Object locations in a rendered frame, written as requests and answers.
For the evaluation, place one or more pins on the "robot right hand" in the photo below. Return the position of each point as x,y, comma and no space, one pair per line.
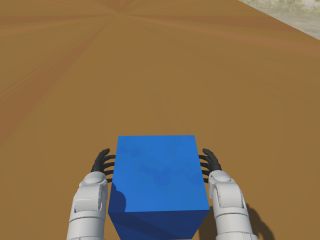
212,164

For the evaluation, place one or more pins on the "robot left hand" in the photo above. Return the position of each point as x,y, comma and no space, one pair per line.
99,164

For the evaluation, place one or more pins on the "robot left forearm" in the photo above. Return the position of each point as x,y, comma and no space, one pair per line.
88,211

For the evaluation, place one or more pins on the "robot right forearm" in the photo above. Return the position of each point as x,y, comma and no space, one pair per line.
229,208

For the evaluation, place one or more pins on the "carton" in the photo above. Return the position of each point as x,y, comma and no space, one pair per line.
158,190

